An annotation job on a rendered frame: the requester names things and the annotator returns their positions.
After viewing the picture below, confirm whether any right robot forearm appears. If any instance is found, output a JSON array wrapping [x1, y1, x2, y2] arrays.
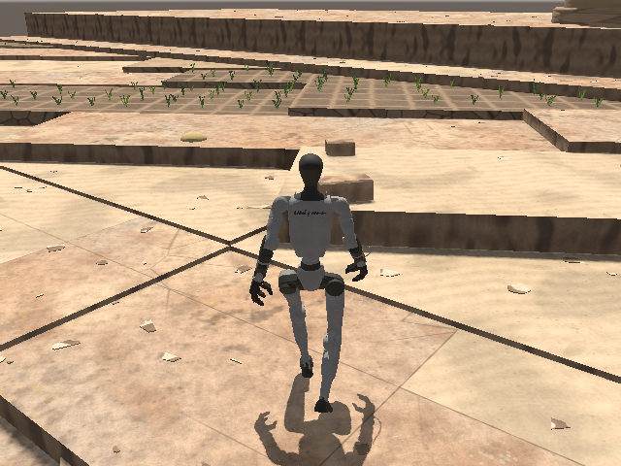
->
[[349, 234, 367, 267]]

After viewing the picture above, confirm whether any left robot forearm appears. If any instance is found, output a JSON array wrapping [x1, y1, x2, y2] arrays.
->
[[252, 235, 274, 283]]

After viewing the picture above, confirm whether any left robot upper arm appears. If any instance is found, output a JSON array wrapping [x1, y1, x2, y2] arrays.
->
[[263, 195, 290, 250]]

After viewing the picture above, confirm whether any humanoid robot torso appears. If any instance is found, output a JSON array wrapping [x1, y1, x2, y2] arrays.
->
[[287, 191, 333, 291]]

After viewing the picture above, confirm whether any right robot hand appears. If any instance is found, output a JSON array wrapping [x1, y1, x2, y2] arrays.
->
[[345, 263, 368, 282]]

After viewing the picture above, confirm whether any robot left shin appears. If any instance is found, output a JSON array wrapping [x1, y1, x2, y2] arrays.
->
[[289, 307, 311, 367]]

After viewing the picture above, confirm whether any left robot hand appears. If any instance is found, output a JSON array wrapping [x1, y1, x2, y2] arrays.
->
[[249, 279, 273, 306]]

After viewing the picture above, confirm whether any right robot upper arm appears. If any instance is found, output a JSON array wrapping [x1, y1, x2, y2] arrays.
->
[[331, 196, 358, 249]]

